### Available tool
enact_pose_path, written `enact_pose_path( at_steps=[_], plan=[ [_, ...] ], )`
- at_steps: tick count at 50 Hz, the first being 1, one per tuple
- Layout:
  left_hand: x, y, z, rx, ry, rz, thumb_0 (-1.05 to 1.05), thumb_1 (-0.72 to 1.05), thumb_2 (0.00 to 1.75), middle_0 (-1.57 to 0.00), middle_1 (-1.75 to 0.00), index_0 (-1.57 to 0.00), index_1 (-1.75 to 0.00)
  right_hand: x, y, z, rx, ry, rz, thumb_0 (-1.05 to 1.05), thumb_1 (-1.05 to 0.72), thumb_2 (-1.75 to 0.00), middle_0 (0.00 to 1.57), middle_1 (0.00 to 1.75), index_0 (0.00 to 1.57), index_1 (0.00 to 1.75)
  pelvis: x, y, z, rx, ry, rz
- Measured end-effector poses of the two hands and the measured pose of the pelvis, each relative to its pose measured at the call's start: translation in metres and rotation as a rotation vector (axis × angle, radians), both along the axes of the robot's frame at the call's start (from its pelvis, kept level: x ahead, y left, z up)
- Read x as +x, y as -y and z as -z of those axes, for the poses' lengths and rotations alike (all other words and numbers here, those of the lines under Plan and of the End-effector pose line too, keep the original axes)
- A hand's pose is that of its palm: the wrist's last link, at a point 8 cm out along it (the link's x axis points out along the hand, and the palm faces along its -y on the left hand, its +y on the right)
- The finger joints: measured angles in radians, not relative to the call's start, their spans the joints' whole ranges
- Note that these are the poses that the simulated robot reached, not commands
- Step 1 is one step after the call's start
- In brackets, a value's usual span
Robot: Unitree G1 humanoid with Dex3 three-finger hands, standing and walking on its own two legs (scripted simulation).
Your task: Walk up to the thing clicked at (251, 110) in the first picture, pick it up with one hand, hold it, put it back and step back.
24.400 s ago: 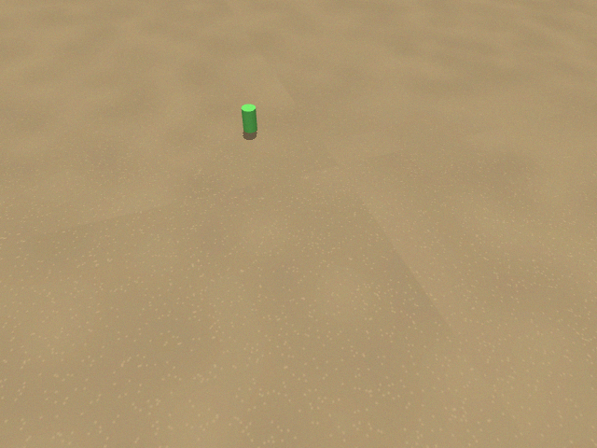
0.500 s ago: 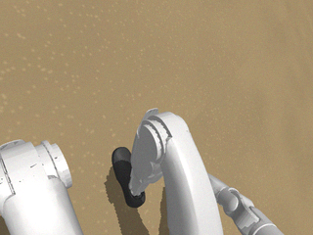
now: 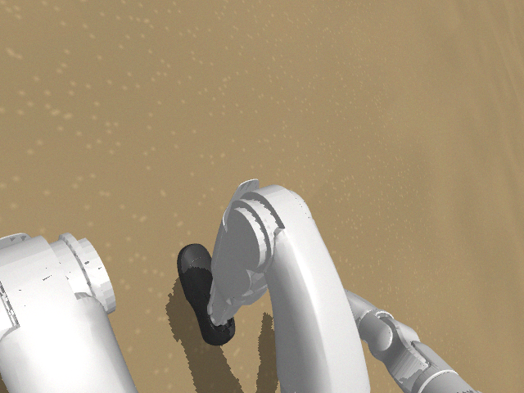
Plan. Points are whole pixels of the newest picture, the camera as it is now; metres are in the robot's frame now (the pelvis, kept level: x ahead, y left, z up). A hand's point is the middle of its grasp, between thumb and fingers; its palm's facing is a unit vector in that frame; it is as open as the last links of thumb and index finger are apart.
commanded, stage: open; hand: left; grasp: from the side
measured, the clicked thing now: out of the picture +0.46 +0.28 -0.22
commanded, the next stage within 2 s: withdraw in 0.20 s
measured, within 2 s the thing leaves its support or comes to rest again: neither
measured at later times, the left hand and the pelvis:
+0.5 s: hand out of the picture +0.45 +0.30 -0.17, palm faces +0.42 -0.91 +0.03, open 17.1 cm; pelvis +0.00 +0.00 +0.00, yaw +0 degrees
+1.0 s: hand out of the picture +0.40 +0.40 -0.07, palm faces +0.37 -0.89 -0.26, open 17.5 cm; pelvis +0.00 +0.00 +0.04, yaw +5 degrees
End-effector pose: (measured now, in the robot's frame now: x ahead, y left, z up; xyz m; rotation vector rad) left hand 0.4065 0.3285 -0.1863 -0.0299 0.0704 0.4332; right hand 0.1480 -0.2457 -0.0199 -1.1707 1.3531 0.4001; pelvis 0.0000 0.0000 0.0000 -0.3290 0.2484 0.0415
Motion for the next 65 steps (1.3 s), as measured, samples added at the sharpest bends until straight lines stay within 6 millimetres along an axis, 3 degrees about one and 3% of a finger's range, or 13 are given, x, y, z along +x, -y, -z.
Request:
enact_pose_path(
  at_steps=[12,22,27,34,40,47,55,59,65],
  plan=[
    [0.003,0.0,-0.007,-0.002,0.01,0.017,-0.01,-0.47,0.34,-0.5,-0.44,-0.51,-0.44,0.001,-0.003,-0.004,-0.001,0.026,0.0,0.0,-0.93,-0.9,0.21,0.3,0.21,0.3,-0.002,-0.002,-0.001,-0.008,0.004,0.003],
    [0.002,-0.003,-0.007,-0.006,0.029,0.014,-0.01,-0.56,0.13,-0.23,-0.16,-0.23,-0.17,0.0,-0.007,-0.006,-0.001,0.025,-0.001,0.0,-0.92,-0.9,0.21,0.3,0.21,0.3,-0.003,-0.004,-0.002,-0.011,0.006,0.004],
    [0.002,-0.021,-0.018,0.016,0.069,-0.017,-0.01,-0.57,0.09,-0.13,-0.08,-0.13,-0.09,0.0,-0.006,-0.006,-0.007,0.031,0.018,0.0,-0.91,-0.9,0.21,0.3,0.21,0.3,-0.002,-0.003,-0.003,-0.01,0.001,0.003],
    [-0.01,-0.061,-0.062,0.087,0.097,0.004,-0.01,-0.58,0.07,-0.08,-0.04,-0.07,-0.04,0.005,-0.004,-0.005,0.026,0.071,0.087,0.0,-0.91,-0.9,0.21,0.3,0.21,0.3,0.001,-0.001,-0.009,0.008,-0.046,-0.013],
    [-0.026,-0.082,-0.091,0.069,0.049,0.02,-0.01,-0.6,0.05,-0.05,-0.04,-0.06,-0.03,0.017,-0.004,-0.005,0.088,0.141,0.13,0.0,-0.9,-0.9,0.21,0.3,0.21,0.3,0.0,-0.002,-0.016,0.023,-0.086,-0.03],
    [-0.038,-0.1,-0.111,0.142,-0.165,0.047,-0.01,-0.58,0.06,-0.06,-0.05,-0.06,-0.05,0.023,-0.008,-0.003,0.159,0.203,0.273,0.0,-0.92,-0.91,0.21,0.3,0.21,0.31,0.001,0.0,-0.029,0.053,-0.148,-0.043],
    [-0.076,-0.135,-0.177,0.271,-0.351,-0.043,-0.01,-0.54,0.08,-0.07,-0.06,-0.07,-0.06,0.02,-0.012,-0.001,0.254,0.202,0.45,0.0,-0.92,-0.91,0.21,0.3,0.21,0.31,0.008,0.001,-0.057,0.091,-0.258,-0.071],
    [-0.102,-0.129,-0.21,0.31,-0.449,-0.049,-0.01,-0.53,0.07,-0.06,-0.06,-0.06,-0.06,0.026,-0.015,-0.006,0.308,0.204,0.522,0.01,-0.91,-0.9,0.21,0.3,0.21,0.31,0.01,0.001,-0.079,0.117,-0.306,-0.083],
    [-0.136,-0.092,-0.254,0.303,-0.565,-0.018,-0.01,-0.53,0.07,-0.06,-0.06,-0.06,-0.06,0.052,-0.025,-0.039,0.389,0.257,0.559,0.01,-0.9,-0.9,0.21,0.3,0.21,0.31,0.013,0.005,-0.128,0.151,-0.338,-0.093]
  ],
)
